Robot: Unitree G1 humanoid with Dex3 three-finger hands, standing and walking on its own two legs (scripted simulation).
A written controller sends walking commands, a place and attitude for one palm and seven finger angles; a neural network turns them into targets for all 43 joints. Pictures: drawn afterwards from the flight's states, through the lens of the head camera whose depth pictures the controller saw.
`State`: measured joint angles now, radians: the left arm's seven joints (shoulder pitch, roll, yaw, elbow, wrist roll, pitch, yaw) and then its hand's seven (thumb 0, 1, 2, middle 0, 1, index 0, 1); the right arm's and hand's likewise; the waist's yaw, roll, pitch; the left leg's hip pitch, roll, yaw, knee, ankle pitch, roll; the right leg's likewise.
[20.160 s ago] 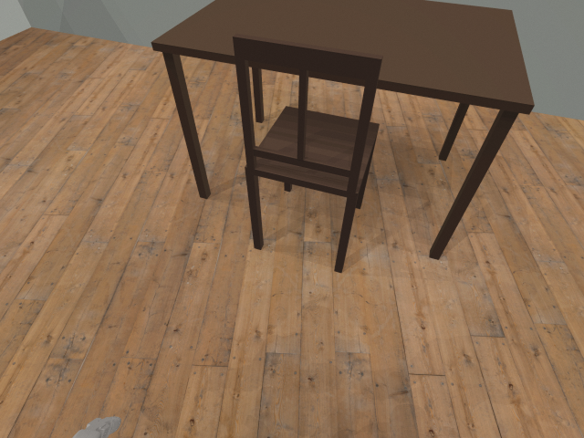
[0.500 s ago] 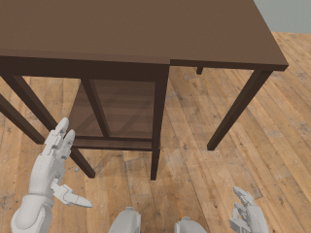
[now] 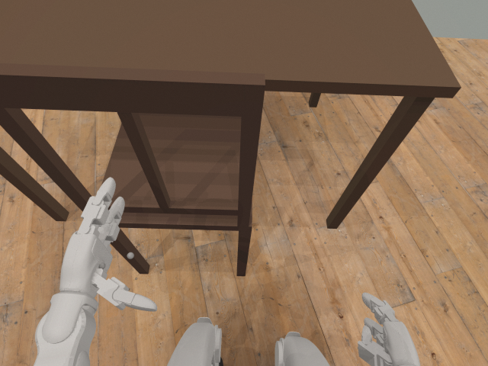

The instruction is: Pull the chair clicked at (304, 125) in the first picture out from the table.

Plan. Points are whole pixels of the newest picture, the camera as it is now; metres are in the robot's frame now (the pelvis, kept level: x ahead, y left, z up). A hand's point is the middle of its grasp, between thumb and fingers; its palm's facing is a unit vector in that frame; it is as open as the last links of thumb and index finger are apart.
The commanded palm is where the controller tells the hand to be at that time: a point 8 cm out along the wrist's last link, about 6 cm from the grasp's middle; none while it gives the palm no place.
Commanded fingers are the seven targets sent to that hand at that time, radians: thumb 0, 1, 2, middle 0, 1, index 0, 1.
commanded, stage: aim the fingers beside a spindle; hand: left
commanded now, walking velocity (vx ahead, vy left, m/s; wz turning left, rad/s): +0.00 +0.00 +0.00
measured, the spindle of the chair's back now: (150, 166) +0.44 +0.20 +0.02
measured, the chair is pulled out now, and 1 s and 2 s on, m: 0.00 0.00 0.00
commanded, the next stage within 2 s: none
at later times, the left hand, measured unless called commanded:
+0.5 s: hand (141, 243) +0.30 +0.18 +0.02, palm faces +0.01 -1.00 -0.03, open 17.0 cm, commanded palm +0.28 +0.23 +0.02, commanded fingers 0.00 -0.50 0.30 -0.06 -0.08 -0.06 -0.08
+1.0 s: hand (146, 251) +0.29 +0.18 -0.01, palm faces +0.00 -1.00 +0.00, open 17.0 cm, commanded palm +0.28 +0.22 +0.01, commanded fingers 0.00 -0.50 0.30 -0.06 -0.08 -0.06 -0.08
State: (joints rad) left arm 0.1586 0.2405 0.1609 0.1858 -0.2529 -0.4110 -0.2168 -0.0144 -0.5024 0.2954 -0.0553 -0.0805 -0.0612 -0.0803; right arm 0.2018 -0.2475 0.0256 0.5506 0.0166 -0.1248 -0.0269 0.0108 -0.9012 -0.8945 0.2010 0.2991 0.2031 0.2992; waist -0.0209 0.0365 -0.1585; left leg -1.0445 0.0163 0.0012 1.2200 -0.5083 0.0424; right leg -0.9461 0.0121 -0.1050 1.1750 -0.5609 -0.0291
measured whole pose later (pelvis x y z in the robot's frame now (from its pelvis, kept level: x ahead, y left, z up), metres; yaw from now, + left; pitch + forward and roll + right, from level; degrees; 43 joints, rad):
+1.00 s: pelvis -0.01 +0.00 -0.02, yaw +0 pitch +22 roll -4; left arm 0.03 0.23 0.14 0.32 -0.24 -0.44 -0.20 -0.01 -0.50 0.30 -0.05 -0.08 -0.06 -0.08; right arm 0.18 -0.25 0.02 0.56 0.02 -0.07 -0.02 0.01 -0.90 -0.89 0.20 0.30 0.20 0.30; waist -0.02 0.03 -0.17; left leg -1.16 0.02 -0.01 1.31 -0.53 0.04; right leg -1.06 0.01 -0.12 1.26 -0.59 -0.03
